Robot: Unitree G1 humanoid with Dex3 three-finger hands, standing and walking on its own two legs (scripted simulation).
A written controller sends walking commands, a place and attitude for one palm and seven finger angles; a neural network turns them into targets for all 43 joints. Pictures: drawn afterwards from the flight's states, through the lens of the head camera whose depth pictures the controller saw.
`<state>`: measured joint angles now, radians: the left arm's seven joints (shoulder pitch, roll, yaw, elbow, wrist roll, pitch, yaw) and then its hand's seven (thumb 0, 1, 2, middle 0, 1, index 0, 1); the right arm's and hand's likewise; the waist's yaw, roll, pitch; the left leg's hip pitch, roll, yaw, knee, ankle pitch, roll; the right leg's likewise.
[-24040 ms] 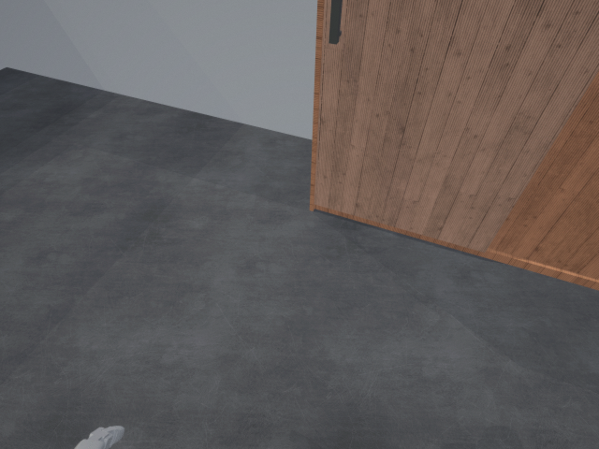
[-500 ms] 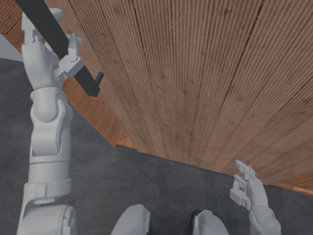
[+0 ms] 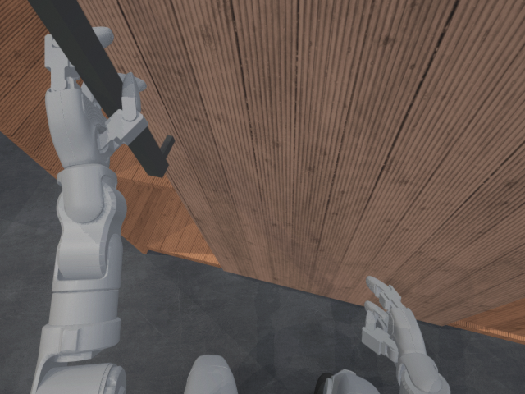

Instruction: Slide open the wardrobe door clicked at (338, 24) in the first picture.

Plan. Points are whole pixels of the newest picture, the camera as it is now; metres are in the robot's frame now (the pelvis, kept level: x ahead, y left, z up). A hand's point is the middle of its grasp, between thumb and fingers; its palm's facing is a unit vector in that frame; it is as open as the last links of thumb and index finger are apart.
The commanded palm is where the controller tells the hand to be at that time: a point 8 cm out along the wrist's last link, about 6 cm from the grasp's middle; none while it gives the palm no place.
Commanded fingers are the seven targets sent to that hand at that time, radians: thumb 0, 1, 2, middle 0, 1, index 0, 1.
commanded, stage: step sideways, sliding the door along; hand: left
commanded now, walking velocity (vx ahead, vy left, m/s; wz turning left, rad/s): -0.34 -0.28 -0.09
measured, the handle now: (115, 69) +0.40 +0.25 +0.23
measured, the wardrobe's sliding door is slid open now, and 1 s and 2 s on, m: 0.34 0.67 0.67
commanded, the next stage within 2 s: stop walking and hold the door there in 1.44 s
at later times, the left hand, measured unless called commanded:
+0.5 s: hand (297, 147) +0.34 +0.03 +0.21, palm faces +0.06 -1.00 -0.02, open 7.3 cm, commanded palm +0.32 +0.03 +0.19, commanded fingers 0.00 0.90 0.90 -0.45 -1.40 -0.45 -1.40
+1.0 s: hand (444, 168) +0.33 -0.10 +0.21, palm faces +0.14 -0.99 -0.02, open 7.1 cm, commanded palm +0.30 -0.12 +0.20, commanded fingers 0.00 0.90 0.90 -0.45 -1.40 -0.45 -1.40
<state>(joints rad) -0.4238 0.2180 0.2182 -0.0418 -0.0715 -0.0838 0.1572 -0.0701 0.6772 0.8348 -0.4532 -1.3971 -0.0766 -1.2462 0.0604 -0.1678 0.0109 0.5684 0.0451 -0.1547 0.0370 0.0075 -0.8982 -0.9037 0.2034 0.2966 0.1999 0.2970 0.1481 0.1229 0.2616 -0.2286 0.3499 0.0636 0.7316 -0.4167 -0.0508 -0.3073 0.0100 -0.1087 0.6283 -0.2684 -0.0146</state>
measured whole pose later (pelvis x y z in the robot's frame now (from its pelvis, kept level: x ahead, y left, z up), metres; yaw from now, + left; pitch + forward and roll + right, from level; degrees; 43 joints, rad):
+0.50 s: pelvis -0.06 -0.09 +0.02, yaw -6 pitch -1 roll -5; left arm -0.48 0.16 0.05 0.03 -0.07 -0.07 0.12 0.01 0.71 0.81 -0.43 -1.40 -0.07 -1.26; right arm 0.13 -0.15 -0.01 0.59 0.02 -0.08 0.03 0.01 -0.90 -0.90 0.20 0.30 0.20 0.30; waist 0.11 0.08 0.20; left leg -0.21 0.30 0.12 0.50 -0.25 -0.12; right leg -0.45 -0.03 -0.02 0.94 -0.41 0.05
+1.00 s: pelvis -0.12 -0.24 +0.02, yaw -5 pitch -1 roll -4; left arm -0.72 0.20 0.09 0.27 -0.10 -0.03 0.15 0.02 0.74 0.82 -0.36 -1.40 -0.07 -1.28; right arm 0.12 -0.22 -0.05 0.66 0.04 -0.06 0.00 0.01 -0.90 -0.90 0.20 0.30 0.19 0.30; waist 0.12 0.06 0.22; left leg -0.26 0.23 0.12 0.55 -0.26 -0.07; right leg -0.50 -0.03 -0.05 1.03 -0.41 0.02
